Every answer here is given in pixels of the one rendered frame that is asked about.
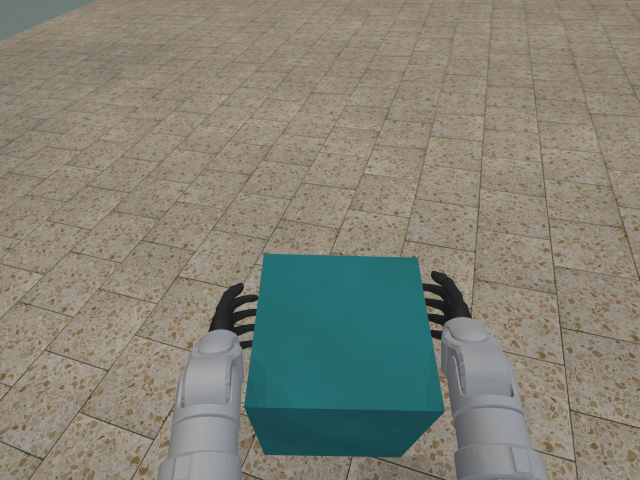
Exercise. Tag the right robot hand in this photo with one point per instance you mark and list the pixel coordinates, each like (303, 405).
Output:
(453, 305)

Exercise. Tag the left robot forearm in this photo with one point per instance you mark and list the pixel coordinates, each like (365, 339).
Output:
(206, 417)

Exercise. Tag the right robot forearm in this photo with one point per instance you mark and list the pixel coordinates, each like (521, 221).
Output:
(492, 435)

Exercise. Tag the carton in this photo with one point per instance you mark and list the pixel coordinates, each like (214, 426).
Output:
(342, 360)

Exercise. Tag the left robot hand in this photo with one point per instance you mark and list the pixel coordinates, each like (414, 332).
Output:
(224, 317)

